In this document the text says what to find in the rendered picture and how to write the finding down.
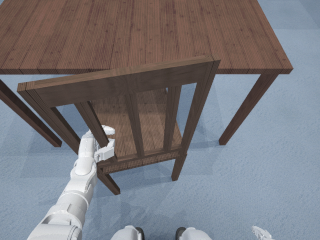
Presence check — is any table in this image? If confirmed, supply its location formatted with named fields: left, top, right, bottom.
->
left=0, top=0, right=294, bottom=148

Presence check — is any right robot hand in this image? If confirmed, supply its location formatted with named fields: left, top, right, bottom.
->
left=251, top=226, right=275, bottom=240

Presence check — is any robot left upper arm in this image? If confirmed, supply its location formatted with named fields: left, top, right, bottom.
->
left=29, top=223, right=82, bottom=240

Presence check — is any robot left forearm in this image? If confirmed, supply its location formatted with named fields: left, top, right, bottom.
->
left=27, top=156, right=98, bottom=240

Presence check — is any left robot hand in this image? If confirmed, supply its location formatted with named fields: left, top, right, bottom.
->
left=78, top=125, right=115, bottom=163

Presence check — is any chair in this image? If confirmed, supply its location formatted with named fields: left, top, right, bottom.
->
left=17, top=53, right=221, bottom=195

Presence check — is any right robot foot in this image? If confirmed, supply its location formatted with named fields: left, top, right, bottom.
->
left=175, top=227, right=186, bottom=240

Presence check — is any robot left shin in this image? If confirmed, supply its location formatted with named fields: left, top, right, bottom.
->
left=125, top=225, right=138, bottom=232

